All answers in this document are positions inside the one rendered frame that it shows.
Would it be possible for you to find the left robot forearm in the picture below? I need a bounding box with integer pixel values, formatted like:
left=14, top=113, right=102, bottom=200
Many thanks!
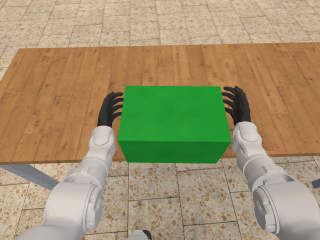
left=43, top=125, right=116, bottom=221

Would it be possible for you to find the robot left upper arm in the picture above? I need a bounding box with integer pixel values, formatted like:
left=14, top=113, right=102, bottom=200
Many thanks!
left=13, top=181, right=103, bottom=240

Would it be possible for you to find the right robot hand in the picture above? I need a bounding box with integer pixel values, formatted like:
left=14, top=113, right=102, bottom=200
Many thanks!
left=222, top=86, right=251, bottom=126

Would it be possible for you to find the robot right upper arm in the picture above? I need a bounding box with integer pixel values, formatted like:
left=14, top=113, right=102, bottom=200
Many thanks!
left=253, top=180, right=320, bottom=240

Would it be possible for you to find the right robot forearm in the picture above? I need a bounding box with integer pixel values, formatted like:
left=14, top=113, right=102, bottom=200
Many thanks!
left=231, top=121, right=320, bottom=216

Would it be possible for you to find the left robot hand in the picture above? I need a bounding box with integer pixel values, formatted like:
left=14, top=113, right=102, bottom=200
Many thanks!
left=97, top=91, right=124, bottom=128

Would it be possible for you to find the robot left foot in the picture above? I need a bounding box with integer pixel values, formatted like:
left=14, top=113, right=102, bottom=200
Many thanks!
left=142, top=230, right=152, bottom=240

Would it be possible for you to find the left robot shin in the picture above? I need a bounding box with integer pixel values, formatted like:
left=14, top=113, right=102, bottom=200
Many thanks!
left=132, top=230, right=147, bottom=237

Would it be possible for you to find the carton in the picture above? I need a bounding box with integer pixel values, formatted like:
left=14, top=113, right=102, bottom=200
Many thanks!
left=117, top=85, right=232, bottom=164

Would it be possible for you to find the table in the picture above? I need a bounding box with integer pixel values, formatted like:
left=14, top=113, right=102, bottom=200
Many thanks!
left=0, top=42, right=320, bottom=191

